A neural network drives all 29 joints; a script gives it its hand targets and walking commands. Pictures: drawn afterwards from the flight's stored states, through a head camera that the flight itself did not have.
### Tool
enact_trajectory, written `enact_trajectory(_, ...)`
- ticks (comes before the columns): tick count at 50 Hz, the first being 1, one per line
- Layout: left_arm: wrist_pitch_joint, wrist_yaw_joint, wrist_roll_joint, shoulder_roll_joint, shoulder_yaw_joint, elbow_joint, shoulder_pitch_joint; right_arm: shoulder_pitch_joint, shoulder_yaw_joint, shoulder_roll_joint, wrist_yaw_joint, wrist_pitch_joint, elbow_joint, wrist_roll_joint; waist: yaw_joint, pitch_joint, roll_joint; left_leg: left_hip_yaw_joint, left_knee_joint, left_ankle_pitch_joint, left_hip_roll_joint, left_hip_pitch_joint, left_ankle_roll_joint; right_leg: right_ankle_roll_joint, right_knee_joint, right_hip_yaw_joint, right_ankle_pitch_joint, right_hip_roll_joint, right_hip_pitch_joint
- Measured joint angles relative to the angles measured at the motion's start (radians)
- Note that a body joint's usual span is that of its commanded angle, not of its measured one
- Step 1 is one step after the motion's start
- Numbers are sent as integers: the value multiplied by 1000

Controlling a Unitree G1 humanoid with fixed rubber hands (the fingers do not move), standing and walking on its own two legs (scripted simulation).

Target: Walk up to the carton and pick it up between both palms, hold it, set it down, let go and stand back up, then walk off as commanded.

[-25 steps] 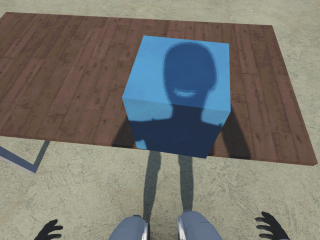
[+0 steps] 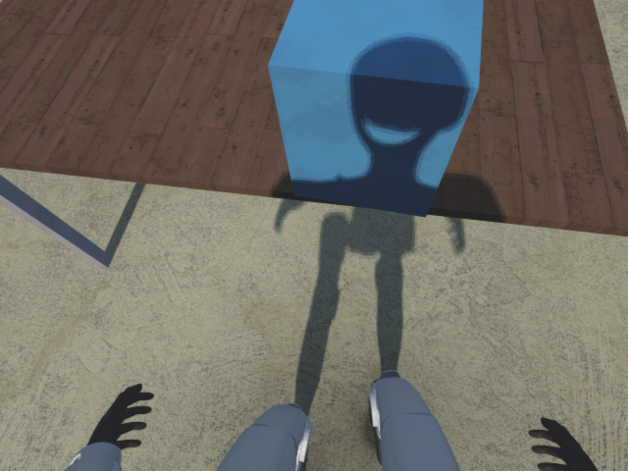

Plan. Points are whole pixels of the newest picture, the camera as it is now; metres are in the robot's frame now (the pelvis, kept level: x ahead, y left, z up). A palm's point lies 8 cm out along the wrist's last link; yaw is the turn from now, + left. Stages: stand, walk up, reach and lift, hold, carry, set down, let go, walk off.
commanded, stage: walk off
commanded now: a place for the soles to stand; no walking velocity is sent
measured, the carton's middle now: (374, 100) +0.56 -0.07 +0.06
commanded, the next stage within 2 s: stand in 0.66 s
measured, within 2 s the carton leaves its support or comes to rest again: neither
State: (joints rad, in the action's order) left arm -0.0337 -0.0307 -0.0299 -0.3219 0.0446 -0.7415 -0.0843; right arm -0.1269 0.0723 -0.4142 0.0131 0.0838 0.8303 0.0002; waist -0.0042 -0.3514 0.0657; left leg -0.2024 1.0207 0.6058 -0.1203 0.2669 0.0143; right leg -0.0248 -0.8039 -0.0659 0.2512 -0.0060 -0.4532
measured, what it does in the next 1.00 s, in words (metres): walks backwards: left foot, then right foot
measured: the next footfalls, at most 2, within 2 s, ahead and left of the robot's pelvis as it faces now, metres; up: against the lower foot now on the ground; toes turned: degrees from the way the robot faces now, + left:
left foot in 0.04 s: -0.01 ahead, +0.13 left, +0.00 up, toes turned -10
right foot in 0.44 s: -0.11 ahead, -0.12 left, +0.00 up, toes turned +4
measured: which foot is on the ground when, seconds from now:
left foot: up 0.00-0.02, down 0.04-0.46, up 0.48-0.72, down 0.74-1.00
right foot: down 0.00-0.04, up 0.06-0.42, down 0.44-1.00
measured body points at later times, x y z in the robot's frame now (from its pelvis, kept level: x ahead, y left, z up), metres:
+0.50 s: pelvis -0.15 +0.01 +0.00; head -0.07 +0.01 +0.45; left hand -0.03 +0.32 -0.12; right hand -0.05 -0.30 -0.11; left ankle -0.05 +0.14 -0.69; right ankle -0.15 -0.12 -0.70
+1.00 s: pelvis -0.23 +0.03 +0.03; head -0.25 +0.03 +0.48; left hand -0.16 +0.33 -0.10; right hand -0.18 -0.25 -0.11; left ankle -0.19 +0.15 -0.69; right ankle -0.15 -0.12 -0.69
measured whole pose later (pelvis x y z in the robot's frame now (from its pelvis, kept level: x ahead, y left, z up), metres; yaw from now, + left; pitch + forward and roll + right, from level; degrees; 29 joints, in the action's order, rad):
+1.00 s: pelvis -0.23 +0.03 +0.03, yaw -2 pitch -7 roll -1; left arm 0.03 0.01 -0.01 -0.35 0.02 -0.99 -0.25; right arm -0.21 0.04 -0.29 -0.03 0.01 0.99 -0.01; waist -0.01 -0.09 0.01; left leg -0.13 0.66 0.35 -0.05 0.23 -0.01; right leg -0.02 -0.62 -0.12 0.29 -0.03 -0.28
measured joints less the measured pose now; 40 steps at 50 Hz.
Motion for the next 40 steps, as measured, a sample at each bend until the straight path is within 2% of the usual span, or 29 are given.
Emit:
enact_trajectory(2, -10, 1, 6, -20, 1, 5, 9, -7, 0, 8, -9, -11, -4, -3, -1, 0, -30, 43, -148, -61, 20, -44, -28, -21, -21, -9, -16, 14, -35)
enact_trajectory(3, -17, -1, 12, -37, 6, -2, 15, -2, 1, 25, -13, -15, -1, -7, 14, -15, -75, 77, -162, -95, 0, -53, -37, -21, -36, -43, -21, 27, -43)
enact_trajectory(4, -24, -5, 18, -46, 13, -19, 14, -6, -2, 39, -17, -17, -2, -13, 26, -16, -102, 100, -160, -103, -7, -51, -40, -12, -70, -82, 62, 10, -53)
enact_trajectory(6, -39, -12, 22, -59, 18, -55, 3, -31, -11, 63, -23, -24, -8, -21, 1, 3, -112, 84, -150, -106, 5, -36, -39, 7, -203, -140, 261, -69, -58)
enact_trajectory(8, -38, -18, 36, -86, 19, -77, -20, -52, -18, 97, -16, -23, 1, -22, -12, 36, -138, 69, -175, -130, 13, -25, -33, 19, -356, -173, 304, -134, -63)
enact_trajectory(11, -19, -21, 43, -107, 22, -100, -58, -57, -21, 121, -1, -22, 15, -17, -12, 76, -152, 67, -205, -168, 36, 0, -26, 22, -480, -132, 303, -167, -46)
enact_trajectory(15, -12, -12, 38, -111, 22, -112, -89, -45, -13, 120, 11, -34, -20, -20, -2, 90, -148, 85, -215, -205, 61, 44, -20, 27, -455, -82, 328, -140, 22)
enact_trajectory(21, 4, 1, 28, -106, 16, -104, -88, -13, -10, 99, 3, -48, -71, -21, 7, 81, -127, 105, -205, -261, 84, 123, 4, 51, -138, -61, 347, -68, 151)
enact_trajectory(22, 11, 3, 25, -103, 16, -101, -88, -7, -11, 94, -1, -46, -74, -20, 8, 80, -119, 105, -198, -268, 90, 137, 11, 58, -50, -47, 321, -55, 183)
enact_trajectory(24, 25, 6, 16, -75, 15, -104, -74, 12, -6, 72, -6, -41, -61, -19, -6, 45, -49, 62, -176, -279, 122, 141, 17, 45, 24, -1, 178, -82, 217)
enact_trajectory(25, 31, 9, 12, -66, 7, -102, -76, 15, -5, 66, -6, -35, -44, -14, -9, 46, -32, 38, -158, -230, 110, 146, 0, 38, 28, 9, 161, -86, 215)
enact_trajectory(27, 39, 14, 5, -55, -8, -101, -88, 18, -5, 56, 0, -25, -8, -7, 4, 70, -34, 5, -41, -84, 44, 170, -25, 29, 10, -4, 157, -67, 186)
enact_trajectory(30, 48, 12, 1, -24, -15, -104, -96, 5, 1, 22, 0, -30, 13, 3, 9, 88, -8, -11, 92, -43, -13, 171, -31, 20, 14, -10, 138, -44, 168)
enact_trajectory(33, 47, 11, -3, -6, -10, -97, -97, -23, 6, -3, -7, -46, 22, 1, 6, 107, 17, 5, 59, -40, -3, 122, -17, 12, 4, -2, 121, -27, 143)
enact_trajectory(36, 43, 17, -9, -7, -10, -82, -100, -50, 2, -14, -16, -56, 45, -4, -3, 133, 27, 36, -101, -18, 41, 36, -21, -1, -25, 14, 119, -8, 108)
enact_trajectory(38, 35, 20, -5, -21, -7, -88, -91, -50, 1, 5, -19, -68, 74, -12, 5, 124, -18, 82, -183, -156, 30, 1, -29, -14, -52, -12, 121, 25, 99)
enact_trajectory(40, 25, 23, 7, -23, -2, -120, -97, -64, -8, 27, -25, -78, 91, -24, 5, 143, -40, 101, -208, -202, 26, -7, -27, 4, -46, -47, 168, 15, 103)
